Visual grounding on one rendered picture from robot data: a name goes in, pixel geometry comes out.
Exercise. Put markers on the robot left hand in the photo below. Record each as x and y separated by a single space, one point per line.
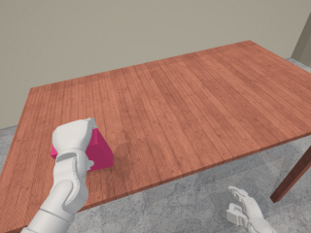
74 135

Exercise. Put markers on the robot right forearm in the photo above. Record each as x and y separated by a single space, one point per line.
259 225

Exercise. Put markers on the table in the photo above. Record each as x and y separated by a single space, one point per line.
163 120

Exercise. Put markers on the sponge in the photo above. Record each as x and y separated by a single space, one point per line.
97 150

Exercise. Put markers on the robot right hand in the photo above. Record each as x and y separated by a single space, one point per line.
249 208

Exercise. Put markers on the robot left forearm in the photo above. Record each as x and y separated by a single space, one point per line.
68 194

